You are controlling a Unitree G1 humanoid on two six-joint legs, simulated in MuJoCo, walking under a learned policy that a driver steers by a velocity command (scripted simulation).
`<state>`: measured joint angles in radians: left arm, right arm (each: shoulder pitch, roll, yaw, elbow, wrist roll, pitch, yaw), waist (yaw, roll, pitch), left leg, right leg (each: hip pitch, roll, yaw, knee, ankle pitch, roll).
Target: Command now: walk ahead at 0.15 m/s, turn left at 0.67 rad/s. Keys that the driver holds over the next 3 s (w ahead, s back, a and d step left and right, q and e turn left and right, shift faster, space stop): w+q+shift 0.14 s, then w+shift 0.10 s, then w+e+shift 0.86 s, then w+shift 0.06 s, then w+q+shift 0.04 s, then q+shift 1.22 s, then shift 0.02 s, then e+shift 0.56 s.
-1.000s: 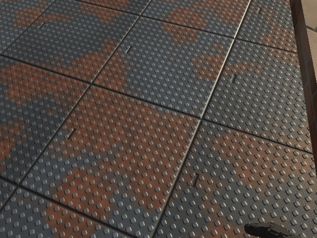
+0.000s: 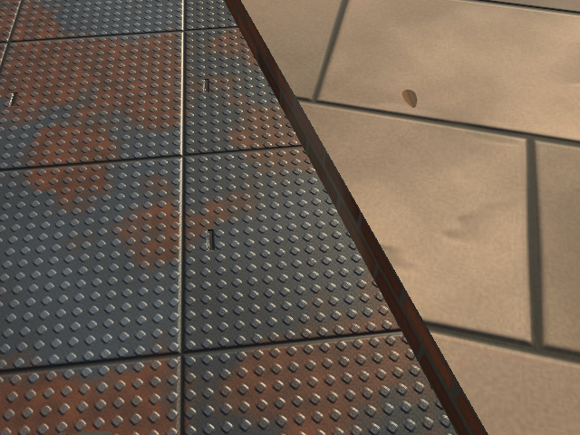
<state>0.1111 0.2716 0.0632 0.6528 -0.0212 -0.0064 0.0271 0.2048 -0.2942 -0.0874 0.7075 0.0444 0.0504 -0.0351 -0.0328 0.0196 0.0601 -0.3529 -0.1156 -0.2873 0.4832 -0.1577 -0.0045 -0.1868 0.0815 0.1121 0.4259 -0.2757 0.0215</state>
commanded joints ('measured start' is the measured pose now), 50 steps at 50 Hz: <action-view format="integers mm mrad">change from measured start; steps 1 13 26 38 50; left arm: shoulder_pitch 143 322 225 -50 274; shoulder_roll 228 136 90 33 235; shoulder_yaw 70 25 7 -21 64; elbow -15 87 95 12 109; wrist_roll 47 69 19 42 40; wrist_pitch -10 -98 -79 0 -4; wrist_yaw -7 -38 -56 -122 -38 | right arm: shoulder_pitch -64 -187 154 160 -11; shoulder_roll -74 -65 -154 -44 -105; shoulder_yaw -23 -1 -4 30 49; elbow -136 -151 -34 97 -93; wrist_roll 9 -112 -105 -74 -94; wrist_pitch -15 -45 -114 -178 -185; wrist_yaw -3 124 39 23 40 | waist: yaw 65 118 -64 59 79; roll -267 -111 65 22 60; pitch -177 109 -146 128 -36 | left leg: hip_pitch -335 -535 416 258 -484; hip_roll -35 111 497 320 179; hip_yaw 54 195 -187 557 197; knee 227 550 -246 -437 985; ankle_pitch -398 31 -573 279 -163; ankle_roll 42 8 96 38 -3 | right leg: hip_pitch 312 106 -571 -567 242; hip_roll -384 -294 -165 -182 -301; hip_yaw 361 -4 -16 -213 617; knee -195 -354 912 504 -236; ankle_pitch -49 -64 7 340 -244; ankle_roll -189 -148 -154 -147 -435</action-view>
